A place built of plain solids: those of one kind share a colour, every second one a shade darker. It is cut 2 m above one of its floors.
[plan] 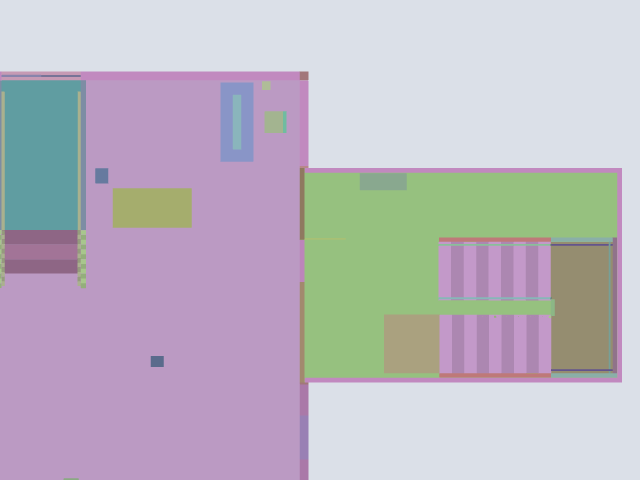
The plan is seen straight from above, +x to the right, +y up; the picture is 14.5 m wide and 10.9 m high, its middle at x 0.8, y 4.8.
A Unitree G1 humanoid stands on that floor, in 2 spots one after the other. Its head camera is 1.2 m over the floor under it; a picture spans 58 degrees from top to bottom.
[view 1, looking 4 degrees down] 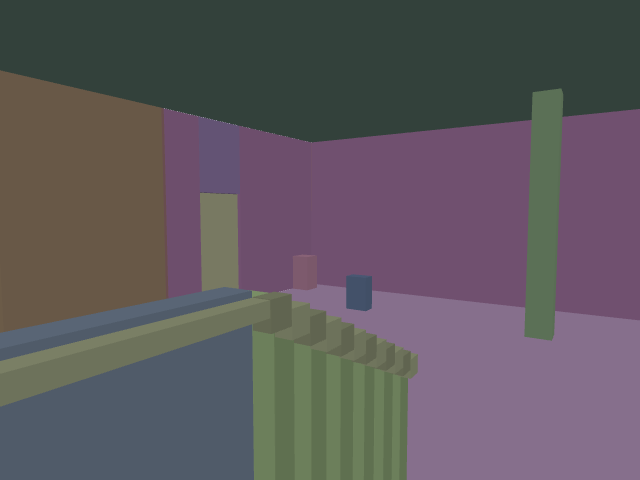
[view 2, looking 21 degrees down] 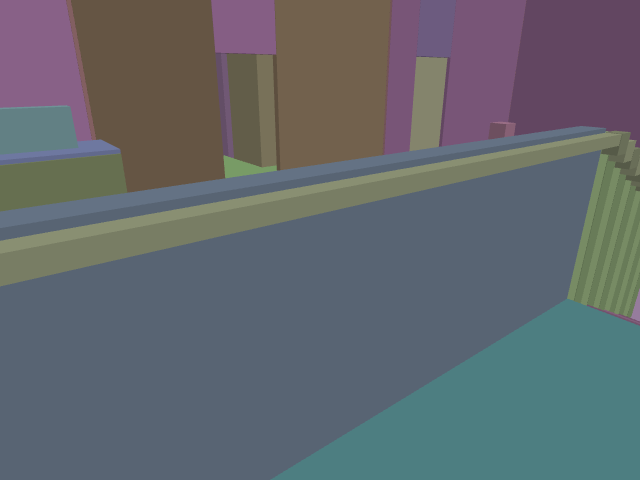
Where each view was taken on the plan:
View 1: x -5.53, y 6.03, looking -57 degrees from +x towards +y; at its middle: wall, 10.34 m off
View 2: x -5.53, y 7.48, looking -37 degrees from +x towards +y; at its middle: lobby_podium_wall_panel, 1.21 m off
